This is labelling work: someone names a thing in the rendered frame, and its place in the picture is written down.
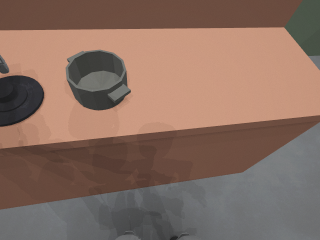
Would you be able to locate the left robot shin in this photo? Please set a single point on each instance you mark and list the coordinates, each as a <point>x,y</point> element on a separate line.
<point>129,233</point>

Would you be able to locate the table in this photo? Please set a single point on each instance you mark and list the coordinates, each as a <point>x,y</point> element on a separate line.
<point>216,86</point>

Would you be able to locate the pot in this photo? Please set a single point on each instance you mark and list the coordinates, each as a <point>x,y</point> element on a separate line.
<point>97,78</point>

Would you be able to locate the lid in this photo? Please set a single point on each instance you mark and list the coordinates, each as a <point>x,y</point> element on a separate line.
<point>29,98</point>

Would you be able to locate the knob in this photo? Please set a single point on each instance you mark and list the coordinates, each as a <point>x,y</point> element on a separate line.
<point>7,92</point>

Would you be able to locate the left robot hand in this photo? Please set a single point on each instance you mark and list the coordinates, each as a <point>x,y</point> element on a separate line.
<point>4,69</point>

